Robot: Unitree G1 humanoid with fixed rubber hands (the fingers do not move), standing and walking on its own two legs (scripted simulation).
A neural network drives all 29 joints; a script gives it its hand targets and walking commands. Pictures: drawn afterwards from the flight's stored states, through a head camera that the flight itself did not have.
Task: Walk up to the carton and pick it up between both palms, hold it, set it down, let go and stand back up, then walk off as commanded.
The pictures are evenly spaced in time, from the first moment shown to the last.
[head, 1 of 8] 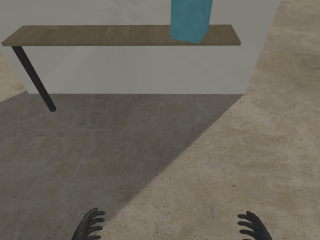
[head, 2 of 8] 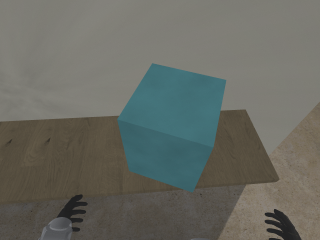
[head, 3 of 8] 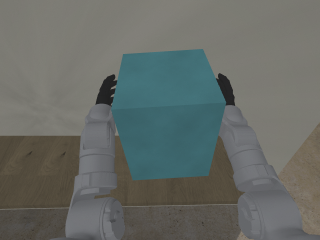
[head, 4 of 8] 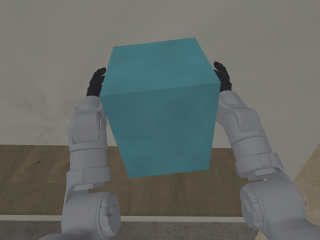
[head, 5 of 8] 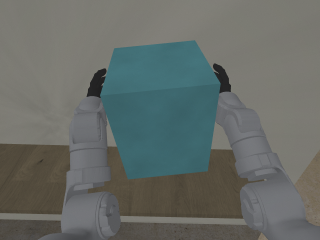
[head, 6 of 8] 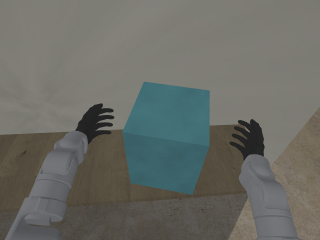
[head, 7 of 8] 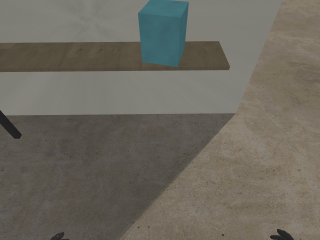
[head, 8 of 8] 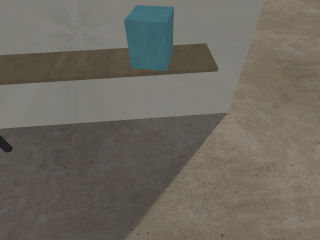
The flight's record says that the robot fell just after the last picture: no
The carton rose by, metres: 0.22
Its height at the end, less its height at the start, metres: +0.00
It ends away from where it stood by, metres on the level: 0.03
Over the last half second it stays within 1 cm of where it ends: yes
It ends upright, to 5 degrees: yes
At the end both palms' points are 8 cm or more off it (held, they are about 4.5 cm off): yes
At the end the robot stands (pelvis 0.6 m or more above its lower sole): yes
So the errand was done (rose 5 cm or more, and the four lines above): yes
